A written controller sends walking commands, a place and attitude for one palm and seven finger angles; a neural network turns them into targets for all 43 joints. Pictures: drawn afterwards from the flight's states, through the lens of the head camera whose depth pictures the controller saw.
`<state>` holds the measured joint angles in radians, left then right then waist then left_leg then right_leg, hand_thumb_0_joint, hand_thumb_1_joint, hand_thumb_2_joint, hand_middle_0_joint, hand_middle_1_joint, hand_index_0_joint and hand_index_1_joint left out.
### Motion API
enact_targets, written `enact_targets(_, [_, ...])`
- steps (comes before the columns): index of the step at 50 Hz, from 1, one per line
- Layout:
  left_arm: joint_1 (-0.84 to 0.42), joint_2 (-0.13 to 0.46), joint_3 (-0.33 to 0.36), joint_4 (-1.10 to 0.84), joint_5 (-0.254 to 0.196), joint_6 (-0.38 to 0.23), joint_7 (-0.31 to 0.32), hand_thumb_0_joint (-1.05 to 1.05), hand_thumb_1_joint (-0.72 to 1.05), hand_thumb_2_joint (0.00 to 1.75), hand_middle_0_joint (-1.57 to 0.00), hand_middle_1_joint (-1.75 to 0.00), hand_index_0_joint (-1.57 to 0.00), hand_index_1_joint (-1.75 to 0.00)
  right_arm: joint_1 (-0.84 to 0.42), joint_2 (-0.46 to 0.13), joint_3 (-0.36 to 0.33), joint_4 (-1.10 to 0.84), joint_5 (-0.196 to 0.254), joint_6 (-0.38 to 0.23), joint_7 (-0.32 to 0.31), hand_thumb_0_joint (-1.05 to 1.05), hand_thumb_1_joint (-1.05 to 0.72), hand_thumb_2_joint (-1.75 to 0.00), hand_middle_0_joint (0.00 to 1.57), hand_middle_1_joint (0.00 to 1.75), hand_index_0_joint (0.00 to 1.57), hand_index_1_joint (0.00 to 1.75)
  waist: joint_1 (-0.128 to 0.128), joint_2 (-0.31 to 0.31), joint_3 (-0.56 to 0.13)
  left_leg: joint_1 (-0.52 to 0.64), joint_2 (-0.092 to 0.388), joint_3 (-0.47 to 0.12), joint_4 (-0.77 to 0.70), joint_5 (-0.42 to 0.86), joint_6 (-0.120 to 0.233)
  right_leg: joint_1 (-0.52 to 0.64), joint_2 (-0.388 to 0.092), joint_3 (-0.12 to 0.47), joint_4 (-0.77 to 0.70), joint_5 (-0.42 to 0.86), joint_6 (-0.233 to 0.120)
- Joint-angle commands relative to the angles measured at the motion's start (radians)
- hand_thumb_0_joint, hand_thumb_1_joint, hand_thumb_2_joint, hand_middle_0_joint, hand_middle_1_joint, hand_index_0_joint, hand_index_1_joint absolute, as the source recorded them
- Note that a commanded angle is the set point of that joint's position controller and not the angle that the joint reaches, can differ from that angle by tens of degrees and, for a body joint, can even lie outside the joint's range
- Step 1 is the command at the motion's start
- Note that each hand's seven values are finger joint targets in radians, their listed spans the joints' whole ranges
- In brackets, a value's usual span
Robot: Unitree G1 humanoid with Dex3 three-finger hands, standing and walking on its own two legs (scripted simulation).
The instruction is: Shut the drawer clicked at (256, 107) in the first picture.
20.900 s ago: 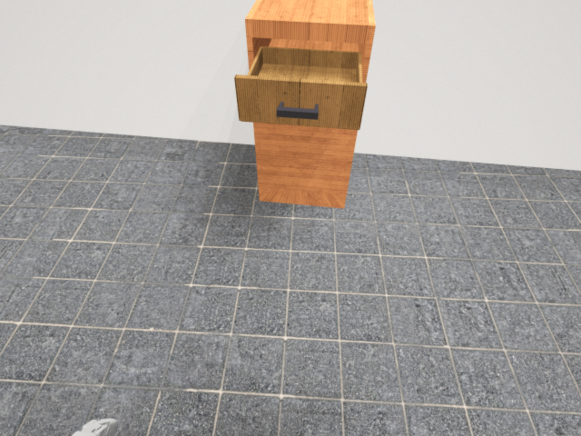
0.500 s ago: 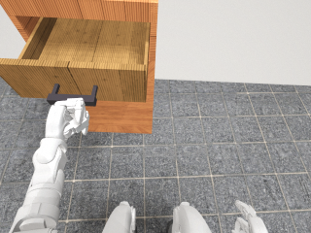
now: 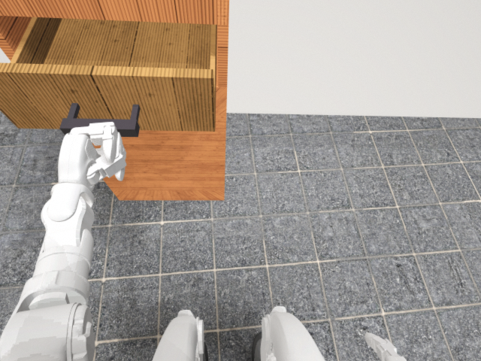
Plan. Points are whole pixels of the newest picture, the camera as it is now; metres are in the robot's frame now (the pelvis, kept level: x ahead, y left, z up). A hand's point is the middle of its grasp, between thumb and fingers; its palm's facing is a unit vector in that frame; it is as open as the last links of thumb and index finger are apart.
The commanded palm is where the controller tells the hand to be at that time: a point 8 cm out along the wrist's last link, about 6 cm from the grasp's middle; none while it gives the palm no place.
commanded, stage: push the drawer shut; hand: left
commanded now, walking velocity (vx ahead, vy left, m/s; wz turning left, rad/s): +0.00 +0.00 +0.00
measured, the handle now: (103, 118) +0.51 +0.23 +0.04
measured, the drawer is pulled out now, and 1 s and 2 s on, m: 0.13 0.02 0.00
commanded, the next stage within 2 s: pull the fist back off the drawer in 1.42 s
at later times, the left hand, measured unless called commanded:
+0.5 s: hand (125, 128) +0.49 +0.19 +0.04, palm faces -0.02 -1.00 -0.03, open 3.2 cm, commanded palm +0.48 +0.23 +0.04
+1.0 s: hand (128, 102) +0.55 +0.19 +0.04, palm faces +0.00 -1.00 -0.03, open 3.4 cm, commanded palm +0.54 +0.23 +0.04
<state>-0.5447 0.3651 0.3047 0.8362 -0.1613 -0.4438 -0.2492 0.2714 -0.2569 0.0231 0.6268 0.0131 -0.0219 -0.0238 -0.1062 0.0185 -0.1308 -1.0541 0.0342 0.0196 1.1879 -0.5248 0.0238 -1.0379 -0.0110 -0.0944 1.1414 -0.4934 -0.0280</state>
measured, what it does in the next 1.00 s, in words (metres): stands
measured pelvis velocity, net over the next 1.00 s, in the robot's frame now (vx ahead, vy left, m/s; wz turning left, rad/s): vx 0.00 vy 0.01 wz -0.04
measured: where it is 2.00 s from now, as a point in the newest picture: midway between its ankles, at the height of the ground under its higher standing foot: outside the picture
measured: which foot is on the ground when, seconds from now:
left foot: down 0.00-1.00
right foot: down 0.00-1.00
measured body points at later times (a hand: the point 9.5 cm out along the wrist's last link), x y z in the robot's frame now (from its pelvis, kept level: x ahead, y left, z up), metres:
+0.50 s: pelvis -0.01 +0.00 -0.01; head +0.14 +0.02 +0.41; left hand +0.49 +0.24 +0.04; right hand +0.03 -0.26 -0.13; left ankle +0.02 +0.10 -0.64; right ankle +0.02 -0.11 -0.64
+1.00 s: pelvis +0.00 +0.01 -0.01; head +0.17 +0.03 +0.40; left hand +0.54 +0.24 +0.04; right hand -0.02 -0.25 -0.12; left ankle +0.02 +0.10 -0.64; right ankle +0.02 -0.11 -0.64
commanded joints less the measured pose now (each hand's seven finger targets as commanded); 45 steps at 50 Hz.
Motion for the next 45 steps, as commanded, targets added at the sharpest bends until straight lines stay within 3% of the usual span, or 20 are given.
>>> enact_targets(1, [-0.38, 0.235, 0.074, -0.208, -0.026, -0.081, 0.007, 0.0, 0.9, 0.9, -1.4, -1.6, -1.4, -1.6, 0.118, -0.162, -0.06, -0.077, -0.006, -0.018, -0.003, 0.0, -0.9, -0.9, 0.2, 0.3, 0.2, 0.3, -0.004, 0.095, -0.497, 0.324, -0.013, -0.063, -0.137, 0.393, -0.005, 0.248, 0.027, 0.077, -0.131, 0.327, 0.004])
enact_targets(5, [-0.428, 0.228, 0.064, -0.152, -0.02, -0.079, 0.006, 0.0, 0.9, 0.9, -1.4, -1.6, -1.4, -1.6, 0.13, -0.161, -0.058, -0.072, -0.006, -0.008, 0.001, 0.0, -0.9, -0.9, 0.2, 0.3, 0.2, 0.3, -0.023, 0.06, -0.462, 0.284, -0.012, -0.062, -0.132, 0.358, 0.001, 0.236, 0.031, 0.078, -0.133, 0.306, 0.007])
enact_targets(6, [-0.444, 0.26, 0.089, -0.127, -0.012, -0.081, 0.009, 0.0, 0.9, 0.9, -1.4, -1.6, -1.4, -1.6, 0.133, -0.166, -0.057, -0.067, -0.008, -0.005, 0.0, 0.0, -0.9, -0.9, 0.2, 0.3, 0.2, 0.3, -0.021, 0.066, -0.453, 0.276, -0.011, -0.063, -0.133, 0.349, 0.0, 0.226, 0.031, 0.078, -0.133, 0.295, 0.007])
enact_targets(9, [-0.505, 0.262, 0.086, -0.088, -0.002, -0.09, 0.011, 0.0, 0.9, 0.9, -1.4, -1.6, -1.4, -1.6, 0.137, -0.164, -0.055, -0.064, -0.01, 0.001, 0.001, 0.0, -0.9, -0.9, 0.2, 0.3, 0.2, 0.3, -0.031, 0.061, -0.437, 0.247, -0.014, -0.061, -0.129, 0.305, 0.003, 0.219, 0.031, 0.082, -0.136, 0.259, 0.008])
enact_targets(10, [-0.535, 0.273, 0.085, -0.075, 0.001, -0.095, 0.008, 0.0, 0.9, 0.9, -1.4, -1.6, -1.4, -1.6, 0.143, -0.168, -0.054, -0.062, -0.011, 0.002, 0.001, 0.0, -0.9, -0.9, 0.2, 0.3, 0.2, 0.3, -0.037, 0.085, -0.431, 0.26, -0.013, -0.07, -0.129, 0.305, 0.002, 0.188, 0.033, 0.076, -0.129, 0.246, 0.003])
enact_targets(11, [-0.572, 0.262, 0.075, -0.066, 0.005, -0.098, 0.007, 0.0, 0.9, 0.9, -1.4, -1.6, -1.4, -1.6, 0.146, -0.166, -0.052, -0.058, -0.014, 0.003, 0.001, 0.0, -0.9, -0.9, 0.2, 0.3, 0.2, 0.3, -0.046, 0.086, -0.439, 0.27, -0.013, -0.072, -0.125, 0.311, 0.002, 0.177, 0.034, 0.076, -0.128, 0.247, 0.005])
enact_targets(13, [-0.588, 0.313, 0.114, -0.03, 0.01, -0.1, 0.009, 0.0, 0.9, 0.9, -1.4, -1.6, -1.4, -1.6, 0.154, -0.173, -0.051, -0.054, -0.017, 0.008, 0.0, 0.0, -0.9, -0.9, 0.2, 0.3, 0.2, 0.3, -0.042, 0.075, -0.452, 0.247, -0.013, -0.072, -0.115, 0.297, 0.004, 0.183, 0.035, 0.081, -0.126, 0.235, 0.006])
enact_targets(15, [-0.642, 0.312, 0.103, -0.03, 0.011, -0.103, 0.005, 0.0, 0.9, 0.9, -1.4, -1.6, -1.4, -1.6, 0.164, -0.175, -0.05, -0.05, -0.019, 0.011, 0.0, 0.0, -0.9, -0.9, 0.2, 0.3, 0.2, 0.3, -0.058, 0.091, -0.473, 0.265, -0.011, -0.076, -0.105, 0.311, 0.008, 0.164, 0.037, 0.079, -0.118, 0.242, 0.006])
enact_targets(17, [-0.65, 0.332, 0.116, -0.009, 0.019, -0.102, 0.0, 0.0, 0.9, 0.9, -1.4, -1.6, -1.4, -1.6, 0.169, -0.177, -0.049, -0.053, -0.02, 0.016, 0.002, 0.0, -0.9, -0.9, 0.2, 0.3, 0.2, 0.3, -0.047, 0.124, -0.496, 0.281, -0.01, -0.081, -0.108, 0.319, 0.002, 0.158, 0.038, 0.075, -0.116, 0.236, 0.003])
enact_targets(18, [-0.681, 0.322, 0.102, -0.025, 0.018, -0.103, -0.001, 0.0, 0.9, 0.9, -1.4, -1.6, -1.4, -1.6, 0.17, -0.177, -0.049, -0.051, -0.022, 0.017, 0.002, 0.0, -0.9, -0.9, 0.2, 0.3, 0.2, 0.3, -0.057, 0.142, -0.52, 0.298, -0.01, -0.082, -0.103, 0.333, 0.003, 0.151, 0.037, 0.076, -0.114, 0.244, 0.004])
enact_targets(22, [-0.695, 0.377, 0.141, 0.035, 0.027, -0.086, 0.0, 0.0, 0.9, 0.9, -1.4, -1.6, -1.4, -1.6, 0.192, -0.186, -0.045, -0.047, -0.025, 0.031, 0.004, 0.0, -0.9, -0.9, 0.2, 0.3, 0.2, 0.3, -0.064, 0.106, -0.511, 0.261, -0.006, -0.085, -0.095, 0.332, 0.007, 0.16, 0.043, 0.075, -0.114, 0.248, 0.006])
enact_targets(23, [-0.723, 0.36, 0.12, 0.029, 0.031, -0.085, 0.0, 0.0, 0.9, 0.9, -1.4, -1.6, -1.4, -1.6, 0.191, -0.183, -0.044, -0.048, -0.025, 0.032, 0.004, 0.0, -0.9, -0.9, 0.2, 0.3, 0.2, 0.3, -0.073, 0.122, -0.514, 0.26, -0.007, -0.083, -0.093, 0.331, 0.008, 0.155, 0.042, 0.077, -0.114, 0.247, 0.007])
enact_targets(27, [-0.768, 0.382, 0.13, 0.075, 0.045, -0.074, 0.008, 0.0, 0.9, 0.9, -1.4, -1.6, -1.4, -1.6, 0.211, -0.189, -0.041, -0.043, -0.029, 0.042, 0.007, 0.0, -0.9, -0.9, 0.2, 0.3, 0.2, 0.3, -0.087, 0.132, -0.496, 0.256, -0.002, -0.092, -0.087, 0.324, 0.008, 0.115, 0.048, 0.07, -0.111, 0.227, 0.007])
enact_targets(28, [-0.785, 0.419, 0.155, 0.068, 0.048, -0.075, 0.014, 0.0, 0.9, 0.9, -1.4, -1.6, -1.4, -1.6, 0.216, -0.194, -0.042, -0.04, -0.032, 0.044, 0.007, 0.0, -0.9, -0.9, 0.2, 0.3, 0.2, 0.3, -0.089, 0.129, -0.509, 0.252, -0.001, -0.093, -0.082, 0.33, 0.009, 0.123, 0.048, 0.072, -0.11, 0.232, 0.007])
enact_targets(29, [-0.782, 0.415, 0.149, 0.075, 0.053, -0.074, 0.014, 0.0, 0.9, 0.9, -1.4, -1.6, -1.4, -1.6, 0.221, -0.191, -0.041, -0.042, -0.032, 0.046, 0.007, 0.0, -0.9, -0.9, 0.2, 0.3, 0.2, 0.3, -0.09, 0.122, -0.515, 0.25, -0.002, -0.091, -0.08, 0.345, 0.011, 0.137, 0.049, 0.075, -0.109, 0.25, 0.008])
enact_targets(30, [-0.787, 0.412, 0.148, 0.075, 0.054, -0.075, 0.013, 0.0, 0.9, 0.9, -1.4, -1.6, -1.4, -1.6, 0.228, -0.193, -0.041, -0.043, -0.035, 0.047, 0.01, 0.0, -0.9, -0.9, 0.2, 0.3, 0.2, 0.3, -0.09, 0.153, -0.532, 0.271, -0.002, -0.094, -0.077, 0.364, 0.01, 0.12, 0.05, 0.07, -0.102, 0.259, 0.005])
enact_targets(35, [-0.799, 0.487, 0.198, 0.094, 0.064, -0.066, 0.01, 0.0, 0.9, 0.9, -1.4, -1.6, -1.4, -1.6, 0.245, -0.197, -0.036, -0.045, -0.039, 0.06, 0.013, 0.0, -0.9, -0.9, 0.2, 0.3, 0.2, 0.3, -0.089, 0.137, -0.552, 0.227, 0.0, -0.086, -0.064, 0.385, 0.015, 0.17, 0.052, 0.078, -0.099, 0.3, 0.008])
enact_targets(41, [-0.84, 0.468, 0.173, 0.092, 0.079, -0.06, 0.013, 0.0, 0.9, 0.9, -1.4, -1.6, -1.4, -1.6, 0.262, -0.196, -0.036, -0.039, -0.043, 0.075, 0.02, 0.0, -0.9, -0.9, 0.2, 0.3, 0.2, 0.3, -0.106, 0.192, -0.554, 0.285, 0.008, -0.096, -0.066, 0.433, 0.009, 0.121, 0.055, 0.067, -0.101, 0.312, 0.008])
enact_targets(43, [-0.878, 0.477, 0.17, 0.097, 0.085, -0.054, 0.018, 0.0, 0.9, 0.9, -1.4, -1.6, -1.4, -1.6, 0.269, -0.202, -0.035, -0.031, -0.046, 0.08, 0.02, 0.0, -0.9, -0.9, 0.2, 0.3, 0.2, 0.3, -0.123, 0.196, -0.544, 0.3, 0.014, -0.107, -0.067, 0.434, 0.006, 0.088, 0.055, 0.059, -0.102, 0.297, 0.008])
enact_targets(45, [-0.899, 0.5, 0.19, 0.089, 0.086, -0.057, 0.025, 0.0, 0.9, 0.9, -1.4, -1.6, -1.4, -1.6, 0.279, -0.204, -0.035, -0.031, -0.05, 0.081, 0.021, 0.0, -0.9, -0.9, 0.2, 0.3, 0.2, 0.3, -0.121, 0.201, -0.57, 0.302, 0.013, -0.108, -0.059, 0.447, 0.008, 0.096, 0.057, 0.062, -0.097, 0.309, 0.007])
